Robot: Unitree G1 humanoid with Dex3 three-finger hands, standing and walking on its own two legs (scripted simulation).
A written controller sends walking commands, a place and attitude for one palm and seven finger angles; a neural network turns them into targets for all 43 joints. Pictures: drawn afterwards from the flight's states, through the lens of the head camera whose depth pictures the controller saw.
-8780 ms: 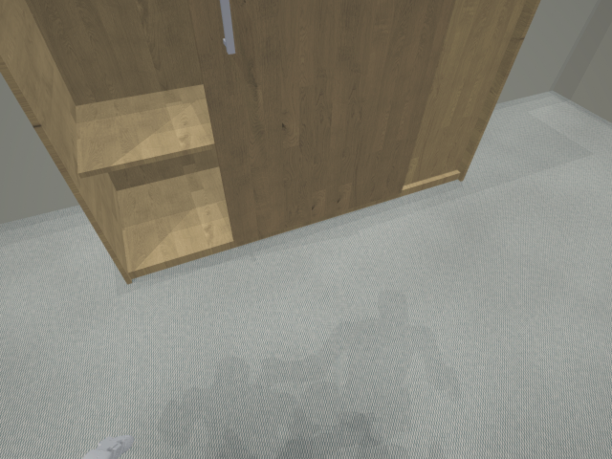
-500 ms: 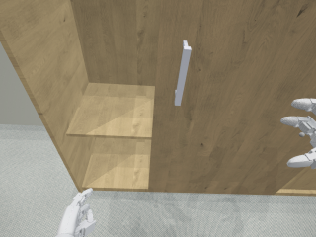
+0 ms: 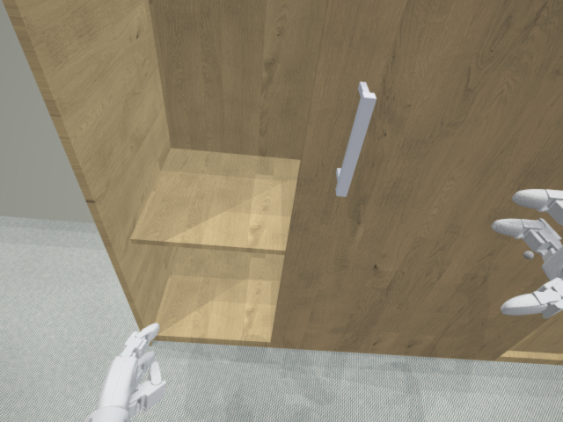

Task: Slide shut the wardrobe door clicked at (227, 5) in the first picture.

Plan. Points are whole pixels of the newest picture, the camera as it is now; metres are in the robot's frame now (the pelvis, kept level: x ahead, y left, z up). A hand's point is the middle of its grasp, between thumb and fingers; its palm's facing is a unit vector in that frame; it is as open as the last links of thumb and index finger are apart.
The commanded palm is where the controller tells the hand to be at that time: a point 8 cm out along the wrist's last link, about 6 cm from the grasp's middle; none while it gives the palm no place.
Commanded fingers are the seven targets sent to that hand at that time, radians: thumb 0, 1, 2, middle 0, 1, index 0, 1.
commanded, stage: move the hooked fingers beside the handle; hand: right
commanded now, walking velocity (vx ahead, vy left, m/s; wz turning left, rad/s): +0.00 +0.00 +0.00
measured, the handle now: (351, 142) +0.52 -0.10 +0.17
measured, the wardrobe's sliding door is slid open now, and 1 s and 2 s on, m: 0.42 0.42 0.42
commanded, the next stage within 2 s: none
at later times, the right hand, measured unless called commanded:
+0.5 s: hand (501, 228) +0.32 -0.26 +0.19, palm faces +0.06 +1.00 -0.04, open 14.0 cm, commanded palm +0.29 -0.29 +0.19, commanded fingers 0.00 0.50 -0.30 0.30 1.20 0.30 1.20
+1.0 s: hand (447, 203) +0.36 -0.20 +0.18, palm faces +0.02 +1.00 -0.01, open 14.0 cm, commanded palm +0.34 -0.25 +0.18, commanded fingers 0.00 0.50 -0.30 0.30 1.20 0.30 1.20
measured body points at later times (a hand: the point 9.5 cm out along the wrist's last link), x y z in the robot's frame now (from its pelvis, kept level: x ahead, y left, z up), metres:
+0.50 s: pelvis +0.00 -0.02 +0.00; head -0.02 +0.00 +0.45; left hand +0.18 +0.21 -0.07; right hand +0.31 -0.31 +0.19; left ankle -0.02 +0.08 -0.74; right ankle +0.01 -0.14 -0.74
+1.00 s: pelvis -0.01 -0.03 +0.00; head -0.02 -0.01 +0.45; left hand +0.16 +0.20 -0.09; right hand +0.35 -0.26 +0.19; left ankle -0.02 +0.08 -0.74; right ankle +0.01 -0.14 -0.74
